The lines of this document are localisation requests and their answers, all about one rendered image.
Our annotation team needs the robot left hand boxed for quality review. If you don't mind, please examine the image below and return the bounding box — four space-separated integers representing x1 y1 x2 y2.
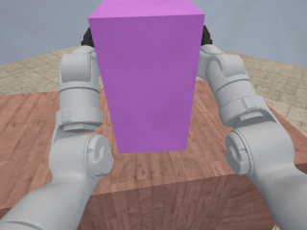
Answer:
81 27 95 48

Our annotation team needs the carton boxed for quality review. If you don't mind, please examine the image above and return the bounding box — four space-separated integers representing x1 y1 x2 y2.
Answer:
88 0 205 154

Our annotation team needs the left robot upper arm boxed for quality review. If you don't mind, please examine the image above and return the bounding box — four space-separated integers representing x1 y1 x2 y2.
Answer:
0 132 113 230

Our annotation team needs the right robot upper arm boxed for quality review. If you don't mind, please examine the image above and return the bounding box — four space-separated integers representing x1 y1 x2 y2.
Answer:
224 121 307 230

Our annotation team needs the robot left forearm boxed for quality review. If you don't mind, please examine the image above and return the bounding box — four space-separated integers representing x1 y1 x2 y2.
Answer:
48 45 104 169

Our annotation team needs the robot right forearm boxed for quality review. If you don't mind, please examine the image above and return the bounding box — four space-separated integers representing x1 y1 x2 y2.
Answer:
197 44 295 159

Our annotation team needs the robot right hand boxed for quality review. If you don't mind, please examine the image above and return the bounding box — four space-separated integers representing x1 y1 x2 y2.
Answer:
201 25 213 46

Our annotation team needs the pedestal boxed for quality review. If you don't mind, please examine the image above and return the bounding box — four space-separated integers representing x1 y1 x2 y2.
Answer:
0 80 307 230

